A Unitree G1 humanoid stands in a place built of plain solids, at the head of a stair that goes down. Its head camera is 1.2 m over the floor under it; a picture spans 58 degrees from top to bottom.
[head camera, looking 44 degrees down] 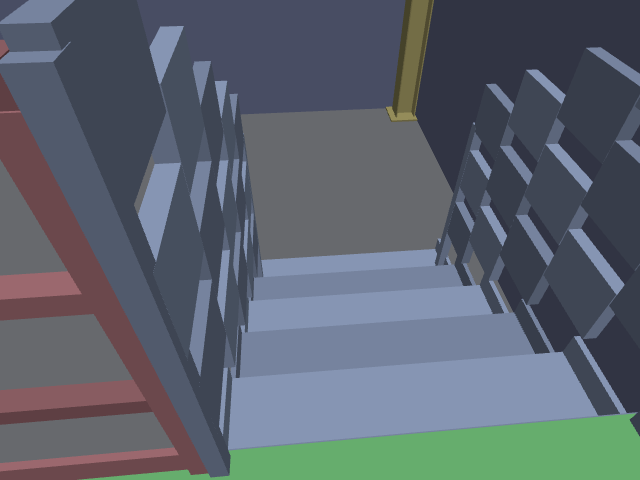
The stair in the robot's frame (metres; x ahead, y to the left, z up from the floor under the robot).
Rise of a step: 0.17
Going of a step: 0.30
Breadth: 1.22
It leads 5 degrees to the left of straight ahead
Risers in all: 6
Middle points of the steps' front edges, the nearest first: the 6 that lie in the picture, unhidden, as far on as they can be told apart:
0.49 -0.31 0.00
0.79 -0.29 -0.17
1.09 -0.26 -0.34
1.39 -0.23 -0.51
1.69 -0.21 -0.68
1.99 -0.18 -0.85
